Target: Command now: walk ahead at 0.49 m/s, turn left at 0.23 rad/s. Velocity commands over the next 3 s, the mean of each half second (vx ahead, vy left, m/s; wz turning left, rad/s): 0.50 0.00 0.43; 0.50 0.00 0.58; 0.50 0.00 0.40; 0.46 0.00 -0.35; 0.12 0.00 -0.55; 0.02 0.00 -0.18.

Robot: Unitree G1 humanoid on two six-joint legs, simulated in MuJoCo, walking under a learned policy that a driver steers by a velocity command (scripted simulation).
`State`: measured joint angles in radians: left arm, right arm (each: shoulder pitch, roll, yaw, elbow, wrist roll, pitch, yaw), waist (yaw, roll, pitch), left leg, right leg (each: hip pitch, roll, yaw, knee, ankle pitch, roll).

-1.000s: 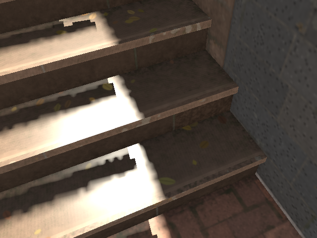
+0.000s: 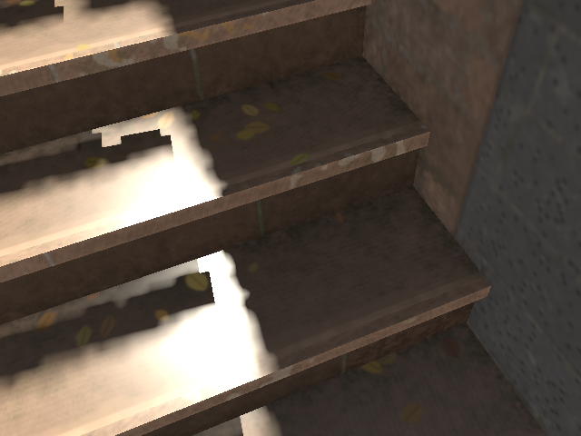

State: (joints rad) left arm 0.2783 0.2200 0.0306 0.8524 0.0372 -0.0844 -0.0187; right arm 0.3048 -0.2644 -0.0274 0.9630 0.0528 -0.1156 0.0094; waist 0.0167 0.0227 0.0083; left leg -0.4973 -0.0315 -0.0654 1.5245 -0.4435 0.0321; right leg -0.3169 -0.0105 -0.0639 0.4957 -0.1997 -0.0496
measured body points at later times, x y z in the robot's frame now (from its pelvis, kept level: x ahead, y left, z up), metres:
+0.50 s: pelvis +0.25 +0.06 +0.12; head +0.22 +0.05 +0.57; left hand +0.37 +0.33 +0.04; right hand +0.38 -0.17 +0.00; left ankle +0.26 +0.09 -0.56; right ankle +0.21 -0.12 -0.35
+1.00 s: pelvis +0.52 +0.11 +0.30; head +0.50 +0.12 +0.75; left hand +0.43 +0.37 +0.16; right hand +0.78 -0.03 +0.21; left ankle +0.40 +0.19 -0.15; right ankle +0.62 +0.04 -0.39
